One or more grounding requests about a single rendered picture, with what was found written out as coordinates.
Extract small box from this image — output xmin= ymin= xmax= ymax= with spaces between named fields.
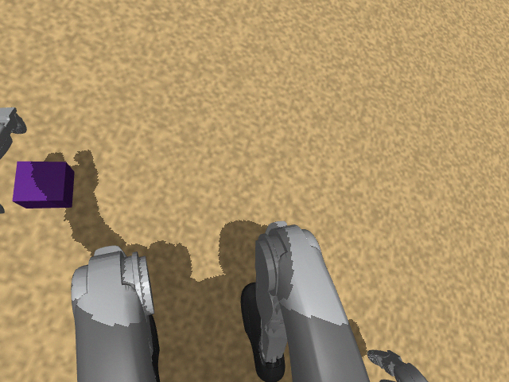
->
xmin=13 ymin=162 xmax=75 ymax=209

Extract right robot foot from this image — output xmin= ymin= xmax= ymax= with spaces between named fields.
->
xmin=241 ymin=283 xmax=285 ymax=382

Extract left robot hand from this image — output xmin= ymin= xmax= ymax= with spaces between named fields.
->
xmin=0 ymin=107 xmax=27 ymax=214

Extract right robot hand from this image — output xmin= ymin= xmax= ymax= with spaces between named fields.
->
xmin=367 ymin=350 xmax=428 ymax=382

